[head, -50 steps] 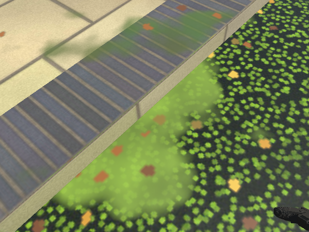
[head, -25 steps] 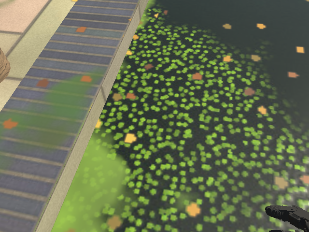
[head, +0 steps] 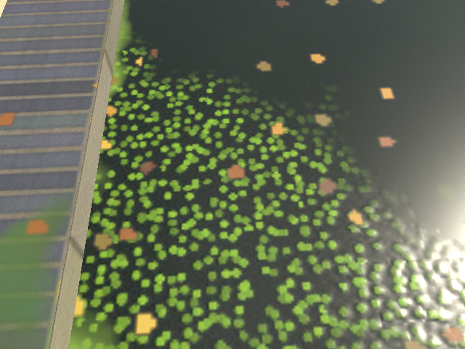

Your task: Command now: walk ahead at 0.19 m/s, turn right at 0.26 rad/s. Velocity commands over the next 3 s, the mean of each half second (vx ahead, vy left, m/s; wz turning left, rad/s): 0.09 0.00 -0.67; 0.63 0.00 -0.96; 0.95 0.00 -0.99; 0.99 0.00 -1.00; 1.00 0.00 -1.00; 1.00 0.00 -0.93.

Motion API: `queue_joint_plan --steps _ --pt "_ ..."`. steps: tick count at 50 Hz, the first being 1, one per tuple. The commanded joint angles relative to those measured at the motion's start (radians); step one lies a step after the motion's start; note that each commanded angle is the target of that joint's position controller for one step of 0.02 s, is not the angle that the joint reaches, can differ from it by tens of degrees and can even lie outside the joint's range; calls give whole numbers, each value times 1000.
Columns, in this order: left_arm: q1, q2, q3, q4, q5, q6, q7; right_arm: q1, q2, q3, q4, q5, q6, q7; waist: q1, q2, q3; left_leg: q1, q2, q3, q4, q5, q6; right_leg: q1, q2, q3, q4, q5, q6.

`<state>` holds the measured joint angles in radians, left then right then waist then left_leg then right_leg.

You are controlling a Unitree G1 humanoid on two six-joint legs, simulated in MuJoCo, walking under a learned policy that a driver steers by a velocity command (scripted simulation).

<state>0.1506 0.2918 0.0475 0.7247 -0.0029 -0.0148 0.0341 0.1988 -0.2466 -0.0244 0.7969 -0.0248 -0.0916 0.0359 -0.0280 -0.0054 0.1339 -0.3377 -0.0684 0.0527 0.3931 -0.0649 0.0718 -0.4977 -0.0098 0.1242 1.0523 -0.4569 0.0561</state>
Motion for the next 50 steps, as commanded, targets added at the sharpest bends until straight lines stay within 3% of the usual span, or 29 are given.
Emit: queue_joint_plan --steps 1,2,3,7,11,14,15,16,17,18,19,20,21,22,24,26,27,28,32,34,35,36,37,38,39,40,41,45,50 --pt "163 26 0 -15 -2 9 7 -84 -171 -43 -54 7 -3 -14 71 82 -301 123 300 -152 -91 752 190 171 -35 -31 -182 153 6" --pt "137 56 7 -26 -6 14 3 -83 -205 -54 -50 13 10 -24 60 92 -297 126 311 -135 -112 665 186 161 -36 -45 -192 207 3" --pt "109 80 14 -38 -9 21 -1 -84 -212 -57 -46 16 23 -34 52 92 -281 120 319 -124 -134 536 181 149 -45 -49 -197 234 -2" --pt "-9 119 35 -97 -10 55 -9 -87 -206 -59 -35 18 64 -57 13 104 -170 113 347 -109 -200 33 168 64 -80 -67 -225 222 -28" --pt "-58 111 44 -137 -14 58 -32 -79 -227 -69 -30 24 97 -62 -14 97 -146 227 386 -73 -159 38 150 30 -80 -120 -319 152 -44" --pt "-16 107 58 -137 -23 56 -52 -102 -239 -75 -33 40 115 -61 13 104 -170 286 374 0 -42 158 89 114 -36 -184 -503 216 -76" --pt "24 121 69 -127 -22 54 -52 -89 -227 -75 -26 47 117 -60 30 88 -184 265 339 41 46 162 41 193 -16 -174 -598 312 -104" --pt "96 198 99 -114 -20 53 -37 -59 -199 -69 -22 35 113 -54 46 -41 -207 146 252 103 245 54 -37 347 -66 -28 -685 581 -168" --pt "136 348 134 -123 -10 51 -18 -105 -148 -49 -95 -12 102 -47 25 -320 -222 -215 77 143 532 -424 -145 544 -293 357 -655 968 -354" --pt "155 280 116 -136 11 29 -23 -194 -149 -48 -114 -14 87 -41 86 -203 -317 -335 33 -65 730 -598 -153 604 -334 436 -658 1028 -452" --pt "130 258 110 -136 8 8 -26 -198 -166 -53 -116 9 80 -35 68 -120 -325 -371 53 -129 791 -549 -135 622 -304 366 -653 1019 -422" --pt "85 238 109 -143 -10 -2 -22 -186 -164 -55 -102 19 76 -40 45 -72 -307 -384 71 -146 776 -475 -127 611 -248 300 -640 959 -366" --pt "47 215 102 -151 -29 1 -16 -188 -174 -58 -97 12 76 -48 34 -51 -287 -392 83 -151 730 -419 -129 589 -225 274 -641 912 -329" --pt "23 201 95 -160 -36 9 -7 -201 -185 -63 -101 11 77 -52 21 -64 -279 -346 85 -157 690 -384 -133 538 -202 258 -649 886 -313" --pt "19 209 98 -174 -24 23 3 -206 -168 -60 -108 20 79 -49 13 -86 -281 -286 45 -149 607 -338 -149 490 -165 258 -650 885 -305" --pt "55 205 98 -172 -35 24 8 -205 -152 -56 -106 34 73 -35 29 -84 -309 -238 30 -148 448 -281 -149 461 -134 299 -709 422 -301" --pt "64 208 97 -174 -36 21 7 -227 -147 -55 -110 40 67 -26 46 -102 -286 -217 27 -153 384 -258 -144 422 -127 340 -752 140 -301" --pt "67 219 96 -174 -32 16 5 -248 -149 -56 -118 45 59 -19 55 -133 -248 -202 20 -155 333 -255 -138 380 -124 379 -784 -17 -303" --pt "73 211 87 -170 -27 2 -3 -248 -164 -68 -125 52 13 -11 58 -169 -182 -78 11 -163 190 -249 -119 277 -101 437 -780 -105 -284" --pt "37 183 73 -183 -27 5 -7 -188 -162 -76 -111 60 -4 -15 20 -164 -165 77 15 -142 108 -199 -114 168 -70 434 -733 -120 -255" --pt "9 160 62 -195 -26 6 -9 -114 -162 -84 -90 64 -10 -19 -24 -145 -161 214 30 -134 51 -149 -104 67 -44 413 -677 -146 -226" --pt "-10 117 46 -207 -22 3 -11 10 -186 -99 -55 65 -11 -25 -78 -104 -185 414 95 -168 29 -152 -83 -92 -1 355 -549 -193 -178" --pt "25 25 18 -206 -16 -2 -15 146 -234 -110 -38 47 -11 -32 -107 51 -271 588 292 -370 -14 -356 -28 -211 93 183 -216 -220 -120" --pt "12 29 10 -283 -47 -20 -18 147 -297 -114 -41 4 -15 -22 -68 233 -200 573 479 -772 -182 -721 80 -458 81 116 -41 -120 -119" --pt "2 102 20 -279 -48 -25 -20 58 -271 -112 -70 13 -19 -23 -45 219 -119 494 511 -787 -204 -781 107 -521 -31 68 85 -31 -102" --pt "-5 144 34 -259 -35 -20 -24 41 -214 -96 -74 31 -15 -31 -50 173 -69 457 464 -661 -196 -710 82 -539 -58 35 149 38 -91" --pt "16 141 38 -237 -24 -17 -26 52 -190 -86 -76 35 -9 -37 -45 125 -75 436 413 -547 -189 -618 51 -518 -78 14 205 84 -87" --pt "-12 82 24 -257 -44 -19 -43 105 -168 -69 -42 15 -11 -44 -44 111 -36 340 321 -229 -229 -309 24 -504 -136 -29 290 260 -75" --pt "-102 54 11 -284 -44 -13 -63 145 -157 -53 -14 -5 -12 -44 -50 82 30 300 284 16 -269 -66 20 -478 -126 -99 134 417 -62"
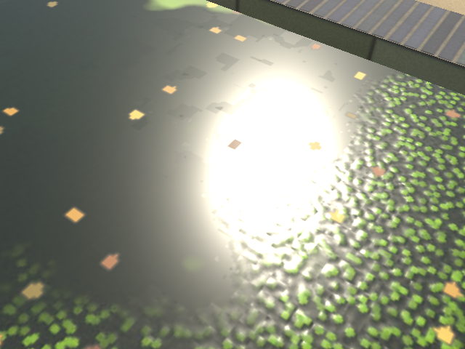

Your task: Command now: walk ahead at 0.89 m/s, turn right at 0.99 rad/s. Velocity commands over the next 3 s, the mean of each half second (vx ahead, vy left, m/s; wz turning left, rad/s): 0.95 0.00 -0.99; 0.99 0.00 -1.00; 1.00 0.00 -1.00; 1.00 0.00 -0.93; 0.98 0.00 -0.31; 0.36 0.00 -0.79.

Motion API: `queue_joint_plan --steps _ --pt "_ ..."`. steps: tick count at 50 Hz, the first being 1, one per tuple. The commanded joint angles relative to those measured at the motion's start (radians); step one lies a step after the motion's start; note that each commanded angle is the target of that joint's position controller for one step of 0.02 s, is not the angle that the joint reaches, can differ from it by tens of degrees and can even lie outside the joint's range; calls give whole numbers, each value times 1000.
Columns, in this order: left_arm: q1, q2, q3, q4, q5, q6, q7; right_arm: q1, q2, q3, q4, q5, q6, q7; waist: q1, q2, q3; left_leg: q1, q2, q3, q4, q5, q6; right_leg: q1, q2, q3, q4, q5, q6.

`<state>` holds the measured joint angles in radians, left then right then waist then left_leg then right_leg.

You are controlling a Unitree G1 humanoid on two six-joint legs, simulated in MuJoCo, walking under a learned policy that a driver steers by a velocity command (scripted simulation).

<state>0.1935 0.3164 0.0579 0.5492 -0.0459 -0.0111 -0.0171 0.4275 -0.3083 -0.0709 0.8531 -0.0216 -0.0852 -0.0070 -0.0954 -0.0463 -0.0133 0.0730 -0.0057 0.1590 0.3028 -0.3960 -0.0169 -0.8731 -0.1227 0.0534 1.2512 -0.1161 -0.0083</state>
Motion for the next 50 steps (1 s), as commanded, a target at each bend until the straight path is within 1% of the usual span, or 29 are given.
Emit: queue_joint_plan --steps 1,3,6,8,9,10,11,12,13,14,16,17,19,21,23,26,28,29,30,31,32,33,34,36,38,40,44,48,50 --pt "-176 20 -4 -113 0 -20 -21 -69 -104 -7 -63 -7 -16 -2 9 107 192 -99 223 -56 -187 300 102 -85 -11 -57 -133 96 -9" --pt "-240 -4 -16 -126 0 -28 -45 -35 -132 -9 -47 4 -9 -5 -4 82 215 -48 236 2 -192 425 85 -38 2 -116 -280 104 -44" --pt "-208 36 4 -118 -3 -33 -63 -35 -226 -25 -47 6 9 -19 77 171 122 21 257 93 -28 1311 69 242 135 -256 -394 22 -108" --pt "61 138 58 -60 -14 -20 -59 -70 -278 -40 -65 7 29 -26 249 242 -39 -13 298 89 332 1639 85 586 211 -259 -407 -103 -165" --pt "330 223 107 19 -14 -10 -46 -125 -261 -36 -94 17 23 -27 382 194 -143 -223 262 73 642 1487 66 986 212 -175 -553 -17 -224" --pt "373 247 106 82 -19 2 -23 -96 -99 8 -114 -5 -1 -20 299 -54 -108 -570 100 26 1024 187 33 1230 90 84 -571 -72 -258" --pt "305 296 101 20 3 -25 -21 -36 -35 42 -227 37 -57 -6 172 -297 -343 -888 -60 -198 1330 -156 20 1465 -131 758 -825 -450 -498" --pt "339 202 86 20 20 -47 -20 -198 -154 22 -254 51 -101 1 271 -89 -336 -956 6 -331 1262 -1 64 1402 -139 853 -975 -589 -420" --pt "325 184 76 40 38 -67 -21 -275 -142 24 -289 77 -112 -1 230 -4 -167 -963 23 -312 1196 38 77 1238 -129 797 -1021 -518 -381" --pt "251 161 65 41 41 -82 -25 -268 -114 31 -273 59 -111 -6 153 151 -64 -889 64 -319 1105 77 69 1033 -100 702 -1026 -406 -356" --pt "122 113 45 23 52 -88 -17 -178 -107 24 -237 33 -75 5 46 98 26 -756 109 -333 991 104 31 776 2 514 -1032 -274 -344" --pt "99 93 39 29 40 -85 -11 -174 -112 19 -234 23 -58 10 30 72 64 -738 117 -317 930 104 10 701 30 456 -1050 -233 -341" --pt "107 76 30 46 19 -83 7 -254 -99 24 -264 0 -41 12 42 62 131 -690 112 -256 773 157 -29 543 82 342 -1079 -135 -326" --pt "117 87 33 68 21 -76 29 -398 -52 38 -316 -12 -45 15 87 39 174 -611 67 -197 562 357 -59 409 146 259 -1065 -40 -293" --pt "157 117 46 95 16 -70 35 -491 -13 46 -351 0 -50 21 143 20 153 -462 16 -167 367 522 -63 340 166 241 -1062 -91 -241" --pt "199 128 56 128 -3 -75 39 -539 -79 13 -379 46 -56 19 167 -34 113 -406 5 -247 226 575 -66 488 120 338 -1008 -160 -205" --pt "208 116 60 145 -6 -64 45 -534 -119 -6 -384 59 -61 19 153 -61 98 -430 12 -268 182 486 -52 652 83 390 -921 -51 -186" --pt "205 120 63 149 2 -55 46 -462 -146 -24 -372 62 -63 16 111 -79 48 -367 1 -256 195 410 -36 715 74 396 -834 114 -170" --pt "183 126 62 145 24 -45 39 -291 -180 -50 -342 69 -61 8 10 -90 -66 -198 -1 -226 224 349 -12 737 100 365 -648 299 -135" --pt "125 89 40 113 56 -42 27 -26 -196 -57 -306 69 -47 -5 -125 -100 -251 145 95 -280 352 233 22 586 121 328 -346 302 -96" --pt "313 -88 -3 81 28 -50 23 74 -264 -63 -268 18 -42 2 -6 344 -452 521 363 -797 199 -194 170 240 260 232 72 -393 -51" --pt "334 -20 -21 67 -36 -55 25 47 -239 -58 -267 13 -45 26 10 574 -477 517 455 -1179 -4 -563 207 81 177 186 248 -388 -48" --pt "212 68 -2 74 -36 -47 30 -43 -138 -42 -297 19 -34 16 -30 409 -285 371 407 -1018 -33 -539 173 20 120 128 276 -287 -40" --pt "31 96 8 43 19 -47 23 -85 -114 -34 -253 0 -11 5 -23 103 -75 87 324 -678 -20 -112 131 77 55 70 196 -237 -46" --pt "23 67 12 28 3 -28 12 -132 -64 -19 -215 -5 -18 1 40 125 7 -79 286 -503 -51 67 138 150 -12 80 120 -218 -59" --pt "14 16 2 11 -10 -2 9 -144 -30 -11 -177 26 -24 9 69 143 56 -129 288 -390 -88 127 140 118 -48 67 86 -241 -68" --pt "-39 5 -9 -18 5 0 -7 -185 -89 -25 -152 17 -28 4 104 99 145 -194 279 -168 -167 283 138 57 -63 39 -32 -39 -44" --pt "-191 22 -9 -45 13 -17 -37 -117 -144 -31 -119 13 -23 -2 52 23 201 -127 227 26 -207 445 94 106 -12 -86 -301 161 -74" --pt "-221 35 -2 -56 10 -27 -52 -101 -197 -38 -109 13 -14 -3 68 51 181 -85 222 89 -158 848 69 243 62 -179 -423 172 -109"
Over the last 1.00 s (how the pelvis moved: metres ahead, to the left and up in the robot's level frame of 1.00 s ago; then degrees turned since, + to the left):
0.27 -0.14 -0.01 -48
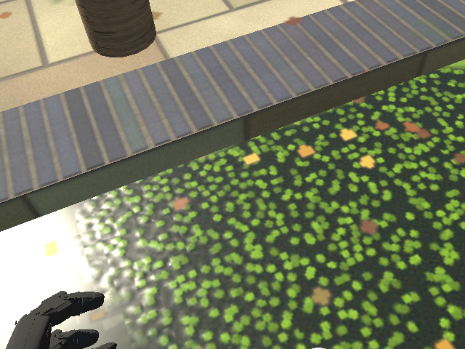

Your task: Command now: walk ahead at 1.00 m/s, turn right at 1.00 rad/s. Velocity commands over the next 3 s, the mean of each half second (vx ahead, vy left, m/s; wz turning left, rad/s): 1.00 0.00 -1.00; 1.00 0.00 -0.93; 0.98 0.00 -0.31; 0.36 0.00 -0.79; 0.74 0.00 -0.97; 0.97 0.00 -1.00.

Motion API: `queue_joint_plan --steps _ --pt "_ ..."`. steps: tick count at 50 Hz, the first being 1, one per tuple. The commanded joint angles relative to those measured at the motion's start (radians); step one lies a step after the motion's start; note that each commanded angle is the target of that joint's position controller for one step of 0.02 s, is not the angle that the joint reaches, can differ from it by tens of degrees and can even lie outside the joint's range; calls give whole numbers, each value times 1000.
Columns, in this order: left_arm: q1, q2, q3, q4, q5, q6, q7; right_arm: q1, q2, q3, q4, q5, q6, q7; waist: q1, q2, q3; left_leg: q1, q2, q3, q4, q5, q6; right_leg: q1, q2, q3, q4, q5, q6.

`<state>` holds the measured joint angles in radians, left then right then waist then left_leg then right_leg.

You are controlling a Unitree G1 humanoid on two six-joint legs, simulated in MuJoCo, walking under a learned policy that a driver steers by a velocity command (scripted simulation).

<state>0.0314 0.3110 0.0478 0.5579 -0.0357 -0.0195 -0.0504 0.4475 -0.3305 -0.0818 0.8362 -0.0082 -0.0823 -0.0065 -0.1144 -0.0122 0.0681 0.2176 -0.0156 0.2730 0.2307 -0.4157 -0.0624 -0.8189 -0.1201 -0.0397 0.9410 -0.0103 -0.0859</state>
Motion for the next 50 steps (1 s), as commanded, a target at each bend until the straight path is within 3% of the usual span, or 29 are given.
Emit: queue_joint_plan --steps 1,3,4,5,6,7,8,9,10,13,16,19,23,25,26,27,28,29,30,31,32,33,36,40,43,46,48,49,50 --pt "-44 70 21 -64 -6 -21 -21 -102 -207 -33 -88 1 -8 -7 109 61 59 -174 239 -13 -16 1163 109 256 113 -134 -119 28 -45" --pt "164 147 65 -25 -24 -8 -17 -133 -262 -46 -102 8 18 -13 250 162 -66 -139 272 -9 290 1573 118 486 187 -162 -102 -116 -83" --pt "396 219 104 39 -22 3 -10 -184 -262 -48 -129 15 21 -15 361 157 -173 -267 268 -35 557 1570 122 788 205 -127 -149 -133 -126" --pt "570 255 128 110 -26 16 8 -218 -192 -29 -138 23 8 -16 415 16 -185 -536 153 -48 953 871 77 1093 155 16 -279 -66 -176" --pt "483 306 117 90 -13 11 10 -135 1 30 -189 -10 -33 -3 226 -350 -183 -872 -30 -161 1351 -161 49 1229 47 368 -292 -24 -274" --pt "433 265 98 29 17 -21 6 -124 -40 42 -268 37 -83 6 202 -304 -424 -1068 -50 -398 1429 -138 75 1337 -133 897 -579 -566 -438" --pt "442 198 89 32 20 -45 6 -285 -125 27 -284 60 -106 4 247 -92 -291 -1095 3 -424 1326 -28 107 1204 -133 945 -713 -669 -353" --pt "400 181 81 47 25 -67 2 -326 -107 27 -295 63 -110 0 184 46 -151 -1065 31 -424 1206 35 112 1018 -119 895 -741 -624 -315" --pt "335 157 71 44 27 -81 0 -304 -86 33 -269 38 -99 -7 126 122 -94 -976 71 -438 1128 71 97 859 -80 802 -721 -518 -291" --pt "238 108 53 45 22 -80 27 -254 -90 20 -245 6 -55 3 47 55 0 -835 113 -430 930 107 32 582 40 577 -736 -348 -271" --pt "276 95 48 76 9 -72 62 -446 -28 41 -310 -19 -47 6 116 40 67 -761 76 -346 633 314 -17 416 129 418 -742 -185 -234" --pt "324 124 62 110 6 -59 70 -557 12 45 -355 -1 -54 20 192 -4 41 -563 8 -310 383 559 -29 321 161 389 -716 -265 -165" --pt "365 105 68 152 -16 -53 77 -577 -70 7 -376 46 -61 20 195 -75 21 -572 20 -396 259 503 -22 558 104 503 -592 -264 -122" --pt "351 108 72 158 1 -38 75 -402 -128 -31 -344 53 -66 14 93 -102 -83 -416 9 -367 281 375 15 655 99 499 -395 25 -84" --pt "304 95 60 137 30 -34 63 -166 -150 -48 -309 59 -58 3 -41 -108 -240 -149 60 -371 356 311 43 588 131 449 -137 130 -41" --pt "329 -23 20 112 65 -39 52 57 -195 -48 -273 47 -44 -9 -86 54 -426 209 231 -578 443 78 70 359 183 379 249 -282 -16" --pt "510 -68 -8 52 -43 -52 49 32 -268 -54 -242 -7 -50 21 67 645 -562 360 482 -1285 80 -406 238 61 230 301 555 -540 11" --pt "431 37 2 92 -58 -40 62 -66 -134 -33 -291 -7 -42 22 24 431 -400 244 439 -1262 3 -615 219 -27 127 249 604 -426 24" --pt "297 103 16 75 -30 -33 60 -107 -80 -19 -283 1 -29 11 -3 260 -253 103 394 -1046 19 -440 190 -40 106 190 595 -363 30" --pt "219 101 19 64 -2 -28 58 -116 -82 -18 -257 -10 -18 7 5 61 -167 -34 347 -871 30 -196 172 10 67 168 554 -346 30" --pt "175 88 22 40 13 -29 53 -138 -79 -17 -228 -17 -18 5 32 42 -100 -145 322 -756 36 -30 181 40 26 173 485 -316 24" --pt "172 73 23 34 3 -21 46 -153 -56 -10 -206 -20 -24 3 57 66 -65 -221 296 -657 23 65 175 86 -10 180 442 -313 19" --pt "143 12 10 4 -18 7 39 -166 -8 2 -148 17 -31 13 89 98 -4 -271 288 -479 -25 190 177 26 -57 156 382 -321 8" --pt "83 18 1 -29 -5 3 19 -197 -75 -12 -129 0 -32 4 110 56 65 -320 273 -261 -109 326 176 -7 -58 115 232 -103 31" --pt "-31 31 0 -54 3 -8 -3 -136 -113 -15 -100 -2 -26 0 69 0 105 -263 238 -118 -134 451 141 29 -19 21 31 39 8" --pt "-82 33 4 -78 5 -26 -20 -60 -182 -18 -65 4 -18 1 89 41 80 -219 254 -56 -78 1044 136 245 105 -89 -130 14 -45" --pt "35 95 38 -63 0 -24 -17 -58 -244 -26 -56 8 -2 -6 199 142 -19 -129 298 -53 139 1500 152 404 187 -112 -145 -134 -90" --pt "219 153 70 -16 0 -14 -8 -95 -257 -27 -63 11 5 -7 303 164 -111 -180 307 -61 340 1578 157 625 210 -103 -180 -170 -123" --pt "482 208 107 69 0 0 10 -162 -244 -19 -76 19 6 -13 442 113 -191 -368 261 -57 660 1429 130 973 184 -34 -335 -65 -163"
Over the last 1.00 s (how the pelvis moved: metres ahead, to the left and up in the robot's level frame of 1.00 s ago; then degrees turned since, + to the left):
0.78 -0.32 -0.01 -58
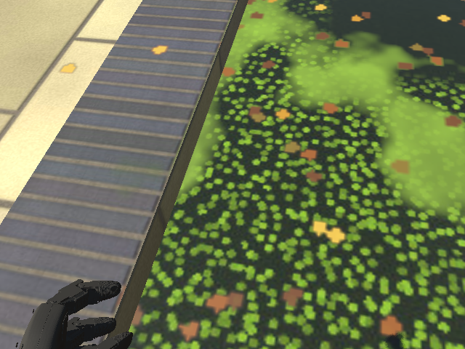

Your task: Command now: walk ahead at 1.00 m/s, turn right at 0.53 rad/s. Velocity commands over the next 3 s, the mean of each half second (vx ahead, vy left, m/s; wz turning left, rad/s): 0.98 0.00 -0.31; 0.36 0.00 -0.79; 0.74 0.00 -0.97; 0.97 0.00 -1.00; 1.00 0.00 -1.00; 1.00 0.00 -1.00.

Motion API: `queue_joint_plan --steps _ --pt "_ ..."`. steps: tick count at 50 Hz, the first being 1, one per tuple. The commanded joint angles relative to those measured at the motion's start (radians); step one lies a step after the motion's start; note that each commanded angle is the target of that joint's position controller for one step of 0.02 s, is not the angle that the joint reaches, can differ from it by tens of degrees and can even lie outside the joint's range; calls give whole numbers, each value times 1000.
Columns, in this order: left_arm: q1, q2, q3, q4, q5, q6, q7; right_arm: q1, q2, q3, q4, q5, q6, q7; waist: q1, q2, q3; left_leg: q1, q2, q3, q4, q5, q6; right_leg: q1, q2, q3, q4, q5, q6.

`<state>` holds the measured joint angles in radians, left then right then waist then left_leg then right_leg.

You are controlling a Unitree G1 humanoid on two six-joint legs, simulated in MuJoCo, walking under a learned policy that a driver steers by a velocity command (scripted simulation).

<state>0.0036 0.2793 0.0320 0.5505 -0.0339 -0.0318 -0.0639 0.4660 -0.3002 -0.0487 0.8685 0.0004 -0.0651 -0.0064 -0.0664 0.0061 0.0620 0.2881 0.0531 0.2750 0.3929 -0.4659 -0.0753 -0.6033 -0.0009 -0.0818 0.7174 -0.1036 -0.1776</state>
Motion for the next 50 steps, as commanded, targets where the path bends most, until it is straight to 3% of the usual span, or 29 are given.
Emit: queue_joint_plan --steps 1,2,3,4,5,7,9,12,15,20,23,24,25,26,27,28,29,30,33,36,38,41,43,44,45,46,47,48,50 --pt "541 297 118 138 -5 16 37 -123 -84 -1 -129 -23 -25 -10 258 -220 -179 -781 18 -90 920 70 115 988 -101 300 -52 69 -76" --pt "493 291 102 88 19 -10 30 -4 -49 27 -179 29 -72 5 150 -340 -466 -1000 -76 -330 1143 -91 123 1165 -277 869 -295 -356 -264" --pt "494 209 94 94 25 -31 25 -148 -152 3 -179 58 -96 3 227 -142 -372 -1060 -30 -394 1128 17 139 1064 -280 892 -429 -436 -210" --pt "463 200 87 109 26 -50 24 -229 -136 7 -213 71 -105 0 190 -49 -202 -1091 -2 -385 1057 76 148 900 -268 810 -470 -402 -184" --pt "376 173 76 107 29 -66 22 -264 -111 13 -201 53 -102 -7 135 73 -110 -1044 47 -392 979 139 145 725 -238 712 -480 -326 -152" --pt "281 87 46 106 56 -79 21 -195 -90 10 -172 35 -70 4 38 11 -53 -941 102 -398 894 220 131 526 -163 542 -505 -229 -117" --pt "288 54 36 129 33 -83 28 -196 -75 10 -165 21 -41 12 21 4 -5 -936 137 -373 819 242 101 423 -132 436 -538 -138 -104" --pt "350 83 40 163 33 -88 54 -368 -40 28 -226 -3 -33 19 73 8 77 -1003 128 -311 597 419 49 341 -86 295 -586 52 -88" --pt "430 79 34 196 24 -92 67 -523 -2 46 -266 -4 -57 40 148 21 98 -845 56 -234 295 746 49 270 -48 208 -646 54 -50" --pt "537 105 37 287 10 -65 68 -638 -56 21 -340 18 -72 60 153 -40 87 -874 -31 -241 57 685 109 626 -140 236 -562 384 -10" --pt "499 183 56 303 60 -26 79 -371 -162 -27 -313 30 -61 35 -36 -147 -144 -574 -103 -225 125 498 148 757 -161 270 -188 964 27" --pt "414 186 53 279 71 -14 79 -133 -178 -30 -266 17 -50 20 -169 -177 -275 -248 5 -292 189 559 174 575 -134 266 98 887 66" --pt "614 -11 11 271 58 -28 74 -23 -251 -53 -228 -48 -60 25 -48 162 -529 278 333 -740 261 585 369 135 50 242 617 151 146" --pt "608 18 -6 269 19 -35 66 4 -180 -40 -232 -41 -66 42 -93 276 -734 409 443 -1064 99 562 417 8 126 343 815 -439 170" --pt "427 154 40 214 -17 -25 75 -56 -126 -30 -245 -38 -53 29 -116 198 -604 307 395 -881 85 628 357 -66 49 305 855 -411 183" --pt "302 188 49 161 -12 -20 85 -133 -88 -20 -232 -26 -40 18 -96 109 -400 101 351 -678 66 828 313 -90 -3 246 783 -385 186" --pt "269 163 51 145 -1 -16 87 -187 -75 -16 -210 -27 -36 9 -42 42 -232 -117 316 -557 30 957 298 -88 -31 207 735 -370 194" --pt "295 129 55 147 -1 -2 85 -223 -59 -12 -199 -33 -42 2 16 46 -154 -280 284 -472 -18 959 285 -27 -67 199 691 -355 195" --pt "353 29 43 133 -16 55 91 -407 -39 -12 -190 -10 -47 6 122 90 -12 -593 259 -285 -151 846 262 79 -129 159 439 -352 203" --pt "330 39 45 109 14 51 68 -453 -126 -46 -181 6 -41 -5 130 100 -78 -595 206 -135 -159 858 248 211 -109 98 122 10 190" --pt "320 74 59 109 19 60 44 -462 -138 -53 -175 35 -32 -10 126 92 -115 -507 197 -88 -115 805 222 249 -84 77 18 143 170" --pt "303 152 97 80 22 76 24 -471 -163 -67 -171 53 -6 -19 145 74 -113 -451 215 -60 9 795 183 299 -45 33 -31 100 118" --pt "422 209 136 103 21 73 34 -482 -155 -69 -180 63 19 -19 214 28 -144 -486 183 -35 262 794 137 458 29 1 -97 67 57" --pt "497 245 155 124 23 66 50 -457 -120 -58 -184 44 32 -13 239 -85 -124 -609 117 -51 501 513 91 573 41 90 -170 191 10" --pt "383 329 156 76 15 60 65 -373 -29 -32 -196 -15 41 0 99 -395 -75 -813 -53 -67 825 -208 23 596 -103 405 -203 625 -91" --pt "301 353 145 -8 70 28 49 -257 -76 -28 -215 -7 37 6 41 -386 -321 -973 -148 -317 1042 -263 16 719 -297 908 -378 236 -297" --pt "292 292 135 -28 41 4 32 -316 -147 -41 -207 19 19 16 84 -185 -349 -1000 -88 -415 1005 -139 60 731 -284 921 -462 -197 -239" --pt "301 250 123 -14 5 -7 31 -384 -156 -44 -219 23 8 18 91 -101 -258 -1022 -56 -422 902 -39 91 660 -243 875 -489 -522 -172" --pt "257 218 107 -13 -2 -11 46 -452 -148 -45 -212 -1 -1 9 68 -38 -173 -925 -20 -431 716 47 104 487 -186 793 -503 -595 -105"
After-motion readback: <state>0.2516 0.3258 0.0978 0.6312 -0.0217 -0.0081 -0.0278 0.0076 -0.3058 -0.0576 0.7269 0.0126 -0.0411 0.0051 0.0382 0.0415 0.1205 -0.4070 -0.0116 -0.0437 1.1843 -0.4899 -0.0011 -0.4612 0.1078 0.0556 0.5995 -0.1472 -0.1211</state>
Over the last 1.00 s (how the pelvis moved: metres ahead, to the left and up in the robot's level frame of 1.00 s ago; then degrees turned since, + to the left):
0.79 -0.29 -0.02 -56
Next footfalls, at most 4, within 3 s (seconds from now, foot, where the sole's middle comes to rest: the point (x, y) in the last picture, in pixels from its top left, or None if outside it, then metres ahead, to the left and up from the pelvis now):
0.48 left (217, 264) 0.71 0.08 -0.73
0.88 right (307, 218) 0.84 -0.22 -0.73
1.30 left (266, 170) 1.06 -0.11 -0.73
1.74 right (405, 167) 1.02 -0.59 -0.73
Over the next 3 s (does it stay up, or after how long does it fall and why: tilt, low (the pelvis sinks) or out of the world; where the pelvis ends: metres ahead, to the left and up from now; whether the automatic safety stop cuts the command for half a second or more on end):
stays up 0.81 -1.41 0.03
